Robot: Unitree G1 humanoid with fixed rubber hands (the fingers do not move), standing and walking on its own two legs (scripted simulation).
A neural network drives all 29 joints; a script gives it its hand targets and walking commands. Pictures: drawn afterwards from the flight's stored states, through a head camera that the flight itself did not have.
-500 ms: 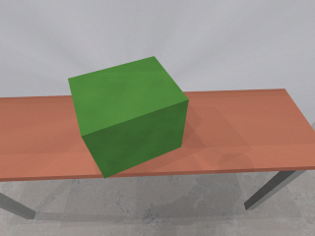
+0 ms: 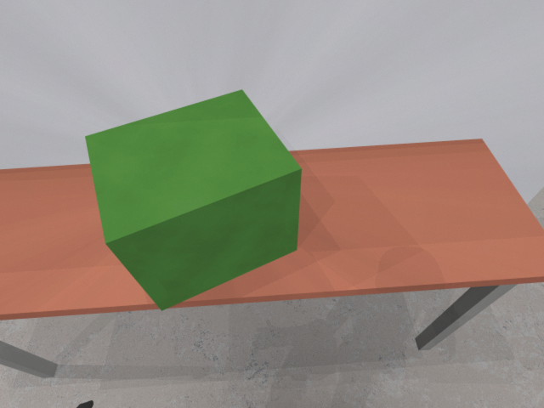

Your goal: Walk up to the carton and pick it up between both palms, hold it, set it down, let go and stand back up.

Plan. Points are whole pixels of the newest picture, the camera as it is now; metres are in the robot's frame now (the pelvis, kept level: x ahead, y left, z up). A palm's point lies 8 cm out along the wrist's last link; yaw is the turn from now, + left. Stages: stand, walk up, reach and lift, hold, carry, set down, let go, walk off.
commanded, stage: walk up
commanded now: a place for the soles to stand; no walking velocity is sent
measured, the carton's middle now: (202, 199) +0.45 +0.15 +0.01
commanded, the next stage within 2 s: none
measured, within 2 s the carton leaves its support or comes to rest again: neither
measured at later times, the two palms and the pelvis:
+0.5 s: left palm out of the picture +0.04 +0.38 -0.12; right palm out of the picture +0.06 -0.26 -0.07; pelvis +0.00 +0.07 +0.01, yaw +0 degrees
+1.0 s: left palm out of the picture +0.06 +0.28 -0.08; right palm out of the picture +0.08 -0.35 -0.12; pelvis +0.02 -0.04 +0.01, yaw +0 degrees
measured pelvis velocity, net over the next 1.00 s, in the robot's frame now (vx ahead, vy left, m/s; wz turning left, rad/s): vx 0.02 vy -0.04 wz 0.00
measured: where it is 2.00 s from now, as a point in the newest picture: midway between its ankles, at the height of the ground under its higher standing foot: outside the picture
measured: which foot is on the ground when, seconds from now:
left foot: up 0.00-0.06, down 0.08-0.86, up 0.88-1.00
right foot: down 0.00-0.10, up 0.12-0.84, down 0.86-1.00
